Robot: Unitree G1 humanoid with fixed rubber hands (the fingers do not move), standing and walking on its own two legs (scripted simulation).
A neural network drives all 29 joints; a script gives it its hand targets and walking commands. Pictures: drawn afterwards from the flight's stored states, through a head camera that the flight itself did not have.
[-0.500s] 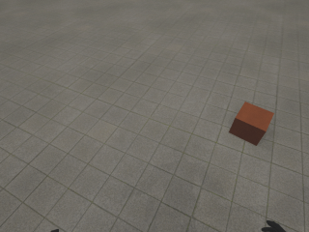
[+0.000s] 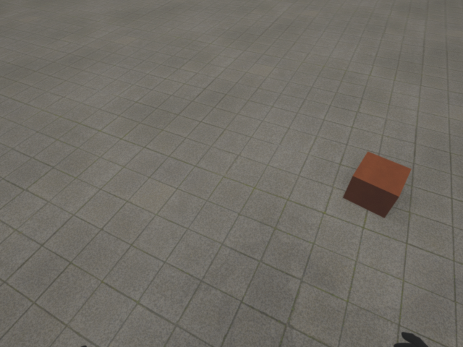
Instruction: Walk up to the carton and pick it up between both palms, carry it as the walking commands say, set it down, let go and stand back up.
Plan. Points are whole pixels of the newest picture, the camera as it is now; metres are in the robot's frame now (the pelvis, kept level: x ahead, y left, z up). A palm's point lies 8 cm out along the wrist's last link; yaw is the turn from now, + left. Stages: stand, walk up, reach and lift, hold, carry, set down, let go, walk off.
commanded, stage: walk up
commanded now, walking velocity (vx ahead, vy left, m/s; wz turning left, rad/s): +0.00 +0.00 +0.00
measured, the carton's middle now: (375, 183) +1.00 -0.76 -0.69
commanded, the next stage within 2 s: none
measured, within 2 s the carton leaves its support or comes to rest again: neither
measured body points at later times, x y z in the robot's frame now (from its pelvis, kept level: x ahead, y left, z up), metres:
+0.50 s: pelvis +0.06 -0.10 -0.03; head +0.07 -0.11 +0.42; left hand +0.30 +0.20 -0.09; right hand +0.06 -0.49 -0.11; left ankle +0.03 +0.09 -0.69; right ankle +0.08 -0.23 -0.75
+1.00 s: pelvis +0.24 -0.18 -0.01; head +0.26 -0.18 +0.44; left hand +0.55 -0.01 -0.09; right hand +0.06 -0.51 -0.07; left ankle +0.29 -0.07 -0.75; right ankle +0.22 -0.35 -0.71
